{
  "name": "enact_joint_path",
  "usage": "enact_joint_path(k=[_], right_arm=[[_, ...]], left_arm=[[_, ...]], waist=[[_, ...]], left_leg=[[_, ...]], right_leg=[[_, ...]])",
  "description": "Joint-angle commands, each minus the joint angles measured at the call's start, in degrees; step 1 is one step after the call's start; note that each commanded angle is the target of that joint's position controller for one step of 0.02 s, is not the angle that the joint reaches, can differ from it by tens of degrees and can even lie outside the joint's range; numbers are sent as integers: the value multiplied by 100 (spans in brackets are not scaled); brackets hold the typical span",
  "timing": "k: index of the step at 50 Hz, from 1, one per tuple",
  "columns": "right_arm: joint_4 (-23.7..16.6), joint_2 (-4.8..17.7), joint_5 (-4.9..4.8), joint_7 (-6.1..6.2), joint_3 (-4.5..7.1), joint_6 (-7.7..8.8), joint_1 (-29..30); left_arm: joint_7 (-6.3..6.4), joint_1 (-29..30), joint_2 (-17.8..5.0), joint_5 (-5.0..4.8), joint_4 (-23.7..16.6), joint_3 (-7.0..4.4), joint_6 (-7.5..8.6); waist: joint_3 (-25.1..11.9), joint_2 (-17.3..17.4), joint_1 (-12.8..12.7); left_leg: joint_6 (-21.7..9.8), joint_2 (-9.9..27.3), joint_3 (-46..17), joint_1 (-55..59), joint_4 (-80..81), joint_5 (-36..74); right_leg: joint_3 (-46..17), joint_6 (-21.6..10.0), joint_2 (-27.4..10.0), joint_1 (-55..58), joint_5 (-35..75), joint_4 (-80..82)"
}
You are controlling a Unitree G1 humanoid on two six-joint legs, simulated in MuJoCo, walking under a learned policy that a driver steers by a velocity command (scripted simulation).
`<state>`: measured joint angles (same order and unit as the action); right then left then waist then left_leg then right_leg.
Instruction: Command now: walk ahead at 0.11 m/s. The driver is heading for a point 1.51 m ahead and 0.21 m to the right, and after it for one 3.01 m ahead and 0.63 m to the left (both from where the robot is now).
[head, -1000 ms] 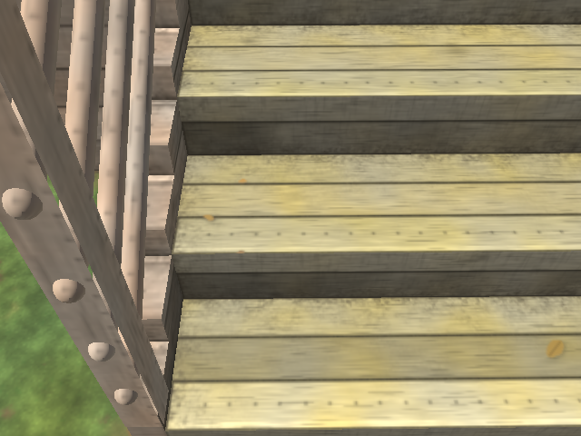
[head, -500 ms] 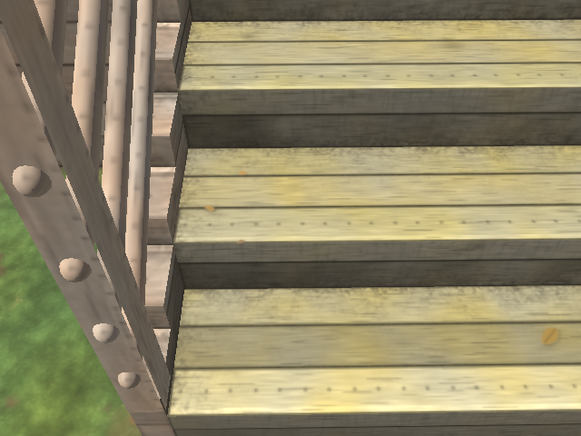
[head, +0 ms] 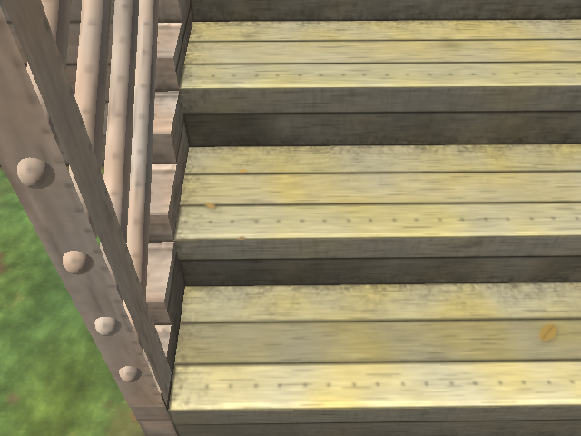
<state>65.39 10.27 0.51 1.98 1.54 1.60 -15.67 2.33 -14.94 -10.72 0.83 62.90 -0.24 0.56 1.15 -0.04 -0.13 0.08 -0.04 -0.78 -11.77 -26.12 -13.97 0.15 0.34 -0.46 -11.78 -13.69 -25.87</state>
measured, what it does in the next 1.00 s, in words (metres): shifts its weight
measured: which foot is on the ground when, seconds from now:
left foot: down 0.00-1.00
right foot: down 0.00-1.00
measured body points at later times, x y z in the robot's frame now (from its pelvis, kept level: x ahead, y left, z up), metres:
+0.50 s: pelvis +0.05 -0.01 +0.00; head +0.06 -0.01 +0.45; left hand +0.07 +0.22 -0.16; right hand +0.06 -0.24 -0.16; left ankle +0.00 +0.12 -0.74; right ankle +0.00 -0.12 -0.74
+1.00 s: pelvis +0.08 -0.01 -0.01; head +0.08 -0.01 +0.44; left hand +0.07 +0.23 -0.16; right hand +0.11 -0.25 -0.16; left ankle +0.00 +0.12 -0.74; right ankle +0.00 -0.12 -0.74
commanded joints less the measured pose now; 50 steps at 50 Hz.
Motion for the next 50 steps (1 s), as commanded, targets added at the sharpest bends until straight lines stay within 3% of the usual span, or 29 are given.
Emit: enact_joint_path(k=[1,3,7,9,10,11,13,15,18,29,44,45,46,47,48,49,50], right_arm=[[-60,411,32,-4,-5,0,-361],[-125,546,10,-19,25,9,-314],[-229,391,33,-39,17,61,-362],[-388,542,128,-64,53,122,-333],[-11,280,-52,29,-32,90,-523],[-10,211,-42,65,-20,94,-598],[-56,323,-41,87,3,122,-582],[-72,374,-54,76,17,120,-514],[-47,278,-20,74,-10,95,-479],[-118,438,-1,68,11,117,-281],[-259,509,16,59,31,95,-96],[-138,845,-495,-5,231,163,-284],[-327,719,-495,-25,217,235,182],[-524,456,-431,-33,165,338,583],[-721,-117,251,-84,-96,260,627],[-535,-120,228,-70,-92,284,110],[-376,366,173,-49,15,326,-335]], left_arm=[[-53,-438,-307,119,-64,27,-63],[-80,-416,-429,85,-118,7,-32],[-86,-463,-379,40,-166,-5,53],[-24,-592,-274,-3,-34,-22,56],[-81,-317,-11,158,-351,98,178],[-78,-490,-360,111,-270,4,254],[-30,-620,-476,7,-192,-30,296],[5,-575,-367,-13,-189,-13,250],[25,-543,-312,-13,-183,-11,196],[42,-456,-410,-38,-110,-70,143],[64,-420,-484,-58,3,-120,86],[-70,-429,-864,-447,-135,-308,204],[-120,-473,-965,-497,-161,-348,283],[-127,-989,-1039,-479,-22,-401,360],[15,-1081,-483,21,277,-169,182],[66,-637,-44,139,174,-28,169],[81,-137,-342,150,-52,-117,167]], waist=[[386,84,-59],[486,105,-62],[736,2,4],[800,97,137],[871,489,-168],[587,123,-85],[60,-111,-51],[20,-271,-44],[196,-179,-42],[219,119,12],[242,44,65],[-369,236,-64],[436,-68,-197],[918,-558,-447],[1409,-1138,-148],[1122,-765,238],[892,-291,384]], left_leg=[[-320,413,-566,-214,912,-893],[-390,367,-565,-237,924,-1216],[-502,298,-510,-224,742,-1517],[-594,674,-922,-42,935,-1092],[-371,387,-504,-403,756,555],[-234,281,-290,85,497,1168],[-187,328,-257,534,461,1435],[-227,330,-259,674,486,1404],[-238,351,-275,712,516,1478],[-266,451,-299,877,444,2098],[-233,507,-230,839,401,1961],[-365,-102,152,744,119,-968],[-403,-114,60,-335,-78,-1859],[-403,-136,247,-1348,-648,-1710],[-302,264,243,-945,-556,-321],[-287,494,17,5,316,682],[-226,557,-188,479,455,2455]], right_leg=[[-378,-269,-291,-118,-784,707],[-354,-322,-228,-220,-1108,697],[-370,-444,-141,-435,-1487,632],[-138,-387,50,-522,-697,276],[-530,-307,-539,106,931,686],[-615,-314,-603,230,1743,595],[-551,-314,-613,603,2302,475],[-455,-305,-531,656,2086,484],[-346,-294,-448,559,1788,525],[-187,-299,-337,704,1897,384],[-199,-344,-288,890,2181,438],[-163,-532,18,1202,-824,404],[-815,-785,-253,989,-2328,810],[-1715,-1147,-854,1217,-3001,1403],[-1562,-1090,-1129,673,818,1186],[-886,-817,-924,402,3208,669],[-194,-494,-442,506,4080,52]])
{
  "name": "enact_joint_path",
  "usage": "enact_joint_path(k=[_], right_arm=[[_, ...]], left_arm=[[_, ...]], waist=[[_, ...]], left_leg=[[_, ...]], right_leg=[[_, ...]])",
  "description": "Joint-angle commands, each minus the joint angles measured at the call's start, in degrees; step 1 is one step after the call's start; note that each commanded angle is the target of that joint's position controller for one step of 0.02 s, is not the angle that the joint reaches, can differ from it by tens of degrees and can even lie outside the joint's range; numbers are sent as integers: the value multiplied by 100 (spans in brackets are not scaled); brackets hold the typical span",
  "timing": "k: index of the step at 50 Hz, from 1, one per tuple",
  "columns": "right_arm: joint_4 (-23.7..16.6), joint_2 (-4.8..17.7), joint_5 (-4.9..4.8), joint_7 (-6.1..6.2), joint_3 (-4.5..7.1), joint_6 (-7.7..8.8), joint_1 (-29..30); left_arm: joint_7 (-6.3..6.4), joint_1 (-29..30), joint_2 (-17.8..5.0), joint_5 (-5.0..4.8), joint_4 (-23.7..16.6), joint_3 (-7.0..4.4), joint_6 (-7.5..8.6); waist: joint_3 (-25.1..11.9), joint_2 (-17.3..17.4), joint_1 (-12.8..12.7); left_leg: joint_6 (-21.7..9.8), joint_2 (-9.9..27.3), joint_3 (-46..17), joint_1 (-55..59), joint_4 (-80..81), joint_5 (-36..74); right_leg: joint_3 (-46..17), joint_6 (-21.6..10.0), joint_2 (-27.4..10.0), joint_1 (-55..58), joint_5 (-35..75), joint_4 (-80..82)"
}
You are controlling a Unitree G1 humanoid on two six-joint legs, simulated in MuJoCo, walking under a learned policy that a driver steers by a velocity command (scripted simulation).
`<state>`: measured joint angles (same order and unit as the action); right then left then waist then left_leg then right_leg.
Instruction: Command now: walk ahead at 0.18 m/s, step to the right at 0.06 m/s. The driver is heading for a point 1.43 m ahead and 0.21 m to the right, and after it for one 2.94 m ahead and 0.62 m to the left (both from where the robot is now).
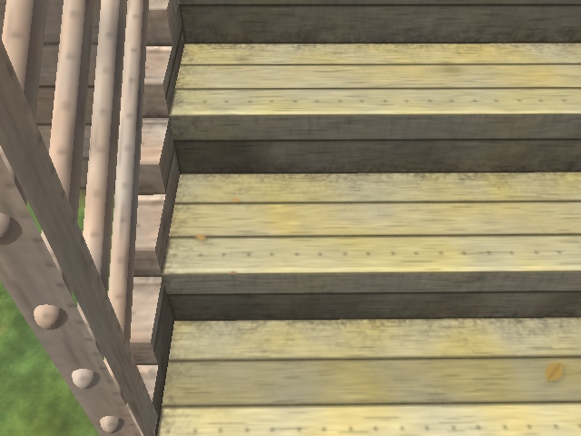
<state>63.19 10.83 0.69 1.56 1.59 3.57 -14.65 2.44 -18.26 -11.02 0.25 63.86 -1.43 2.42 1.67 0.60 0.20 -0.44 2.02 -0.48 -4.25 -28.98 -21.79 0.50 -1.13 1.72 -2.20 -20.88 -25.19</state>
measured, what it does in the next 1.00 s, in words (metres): shifts its weight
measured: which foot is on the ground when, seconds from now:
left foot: down 0.00-1.00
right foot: down 0.00-1.00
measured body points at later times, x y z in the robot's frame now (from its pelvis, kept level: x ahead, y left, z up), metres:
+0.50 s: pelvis -0.01 +0.00 +0.00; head +0.00 +0.00 +0.45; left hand +0.03 +0.26 -0.15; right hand +0.02 -0.25 -0.15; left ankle -0.08 +0.13 -0.73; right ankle -0.08 -0.11 -0.73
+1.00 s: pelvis -0.07 +0.01 +0.01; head -0.06 +0.01 +0.46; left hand -0.03 +0.25 -0.14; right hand -0.06 -0.24 -0.15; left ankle -0.08 +0.13 -0.73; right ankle -0.08 -0.11 -0.73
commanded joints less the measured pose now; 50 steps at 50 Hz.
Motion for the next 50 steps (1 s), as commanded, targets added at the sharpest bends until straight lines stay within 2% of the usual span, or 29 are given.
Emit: enact_joint_path(k=[1,2,3,4,5,6,8,9,11,12,13,14,15,16,17,18,19,21,22,25,29,37,42,50], right_arm=[[-75,741,82,40,128,167,-554],[3,687,5,91,117,127,-750],[36,583,0,136,79,77,-832],[52,514,37,168,42,25,-788],[13,505,57,191,20,-9,-621],[-48,543,50,201,17,-29,-398],[-141,655,-30,186,55,-23,-209],[18,502,-167,184,36,-45,-348],[-133,265,-60,146,3,-111,-51],[-101,58,-44,126,-55,-140,-181],[-29,15,-56,132,-70,-100,-277],[-46,213,-44,118,-28,-55,-372],[-7,588,-69,116,59,-23,-430],[1,669,-107,123,83,-25,-377],[-65,1032,-354,20,253,-41,-154],[-35,863,-322,13,241,-74,-245],[-24,660,-260,12,224,-95,-263],[69,574,-185,22,238,-167,-340],[63,573,-168,28,258,-195,-291],[8,644,-162,36,298,-210,-81],[9,668,-144,79,317,-232,62],[50,683,-102,143,305,-205,82],[127,615,-83,128,270,-200,30],[175,588,-86,124,236,-166,-40]], left_arm=[[64,342,-573,165,-271,-66,-24],[77,178,-565,46,-234,-53,-53],[90,154,-548,-53,-222,-47,-75],[87,132,-510,-80,-206,-47,-83],[80,93,-441,-70,-185,-33,-86],[68,9,-388,-47,-152,-16,-88],[52,-146,-552,-12,-87,-43,-96],[-16,-130,-500,70,-217,-19,-45],[-10,-799,-610,84,89,-41,-84],[12,-719,-522,110,126,22,-97],[23,-237,-398,149,13,99,-79],[60,210,-456,85,-41,105,-109],[61,277,-674,63,-158,35,-106],[67,123,-689,15,-153,32,-95],[-30,398,-1273,-289,-362,-184,-41],[-49,446,-1193,-316,-392,-187,-25],[-52,506,-944,-287,-419,-162,-48],[-56,236,-479,-161,-312,-105,-144],[-54,154,-471,-124,-290,-106,-180],[-8,301,-675,-126,-376,-155,-257],[7,473,-752,-93,-413,-180,-231],[2,651,-719,-62,-416,-171,-163],[11,614,-650,-61,-339,-147,-172],[2,542,-627,-53,-282,-128,-151]], waist=[[382,120,245],[-80,453,270],[-185,701,290],[-119,773,219],[-65,739,110],[-34,659,-16],[-154,381,-108],[-456,383,-265],[-198,-359,-423],[-11,-747,-306],[304,-714,-115],[499,-778,165],[287,-542,60],[30,-180,-28],[-160,260,26],[-408,257,70],[-383,156,88],[-323,68,-24],[-270,-13,-52],[-207,-54,-71],[24,-33,-78],[126,-116,-55],[168,-72,-47],[157,-48,-44]], left_leg=[[-208,583,-383,382,500,4780],[-318,877,-553,1150,419,5700],[-430,1133,-701,1506,403,6299],[-519,1275,-758,1513,366,6598],[-534,1275,-691,1309,349,6534],[-456,1146,-520,962,321,6255],[-202,725,-201,147,266,4901],[-186,245,28,-247,217,2844],[-150,-39,225,-1352,-204,1198],[-105,30,257,-1253,-7,526],[-76,173,141,-1017,370,880],[-56,354,13,-404,768,2099],[-65,387,8,-34,579,3401],[-103,521,-57,363,437,4358],[-4,188,28,576,214,4737],[-18,238,18,701,239,4595],[-29,253,-7,636,283,4449],[-90,171,28,412,334,4162],[-114,148,38,275,364,3941],[-117,105,23,-92,520,3127],[-86,82,6,-219,680,2502],[-100,64,-11,-363,827,1655],[-72,74,-5,-492,885,1272],[-89,88,-19,-638,892,1112]], right_leg=[[-168,-183,-549,-688,4153,-226],[-102,-104,-483,-1016,2847,-291],[-63,-71,-370,-1261,1788,-307],[-30,-70,-321,-1335,1223,-222],[-32,-76,-339,-1166,1167,-26],[-63,-88,-381,-769,1617,217],[-185,-160,-565,297,3415,279],[-273,-314,-687,868,3424,247],[-626,-480,-1124,1563,4852,143],[-887,-683,-1457,1112,5066,204],[-829,-680,-1408,656,5455,281],[-442,-418,-1128,113,6227,56],[-271,-249,-899,19,5501,2],[-212,-174,-802,-125,4578,46],[-186,-118,-431,-421,4289,-22],[-145,-127,-432,-428,3948,20],[-135,-132,-407,-433,3804,6],[-68,-66,-402,-277,3695,-22],[-84,-59,-401,-240,3647,-4],[-121,-78,-440,-190,3293,50],[-162,-92,-464,-463,2626,205],[-148,-62,-453,-769,1804,386],[-146,-63,-420,-894,1303,492],[-166,-82,-421,-1001,1143,522]])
